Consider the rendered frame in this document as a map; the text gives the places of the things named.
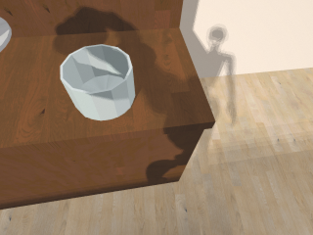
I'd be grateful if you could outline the lid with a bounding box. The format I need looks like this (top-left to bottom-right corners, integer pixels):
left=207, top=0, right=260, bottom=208
left=0, top=17, right=12, bottom=52

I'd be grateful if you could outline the table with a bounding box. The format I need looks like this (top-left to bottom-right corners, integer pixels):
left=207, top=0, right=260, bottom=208
left=0, top=0, right=216, bottom=210

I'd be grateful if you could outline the pot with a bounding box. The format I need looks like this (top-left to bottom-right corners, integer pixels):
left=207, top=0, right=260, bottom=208
left=60, top=44, right=136, bottom=121

